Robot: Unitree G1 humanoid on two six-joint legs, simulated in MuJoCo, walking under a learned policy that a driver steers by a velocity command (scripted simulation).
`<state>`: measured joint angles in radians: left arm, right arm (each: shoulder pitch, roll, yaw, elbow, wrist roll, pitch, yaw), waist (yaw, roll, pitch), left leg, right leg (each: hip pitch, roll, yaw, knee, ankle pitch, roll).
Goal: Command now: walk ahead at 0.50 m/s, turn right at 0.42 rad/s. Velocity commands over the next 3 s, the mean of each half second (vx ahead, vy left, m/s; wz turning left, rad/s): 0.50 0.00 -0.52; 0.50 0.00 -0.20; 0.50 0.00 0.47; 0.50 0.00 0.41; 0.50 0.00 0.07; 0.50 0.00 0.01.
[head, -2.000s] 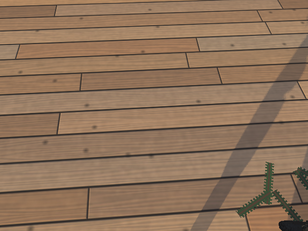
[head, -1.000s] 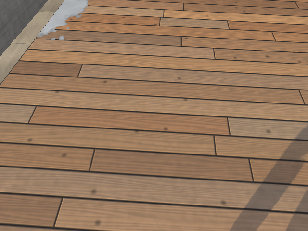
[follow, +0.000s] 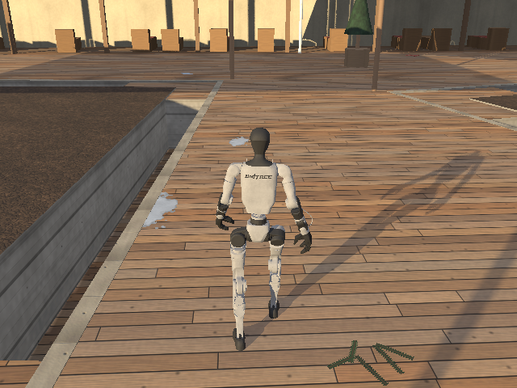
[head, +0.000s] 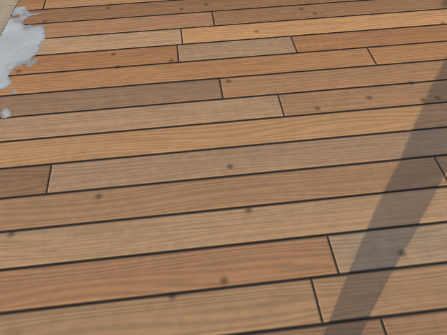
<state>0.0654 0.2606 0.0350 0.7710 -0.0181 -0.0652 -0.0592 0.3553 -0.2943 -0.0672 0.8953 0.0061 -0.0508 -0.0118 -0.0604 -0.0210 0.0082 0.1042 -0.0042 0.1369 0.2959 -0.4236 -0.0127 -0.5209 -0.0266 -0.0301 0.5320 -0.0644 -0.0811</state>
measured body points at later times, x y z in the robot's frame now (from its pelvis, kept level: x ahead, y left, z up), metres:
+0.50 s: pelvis +0.30 -0.01 +0.00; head +0.32 -0.02 +0.45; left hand +0.39 +0.27 -0.11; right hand +0.47 -0.30 -0.06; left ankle +0.45 +0.07 -0.73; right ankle +0.14 -0.10 -0.72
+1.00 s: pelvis +0.54 -0.12 +0.00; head +0.57 -0.14 +0.45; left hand +0.86 -0.01 -0.05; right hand +0.39 -0.37 -0.13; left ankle +0.46 +0.07 -0.72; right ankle +0.59 -0.27 -0.72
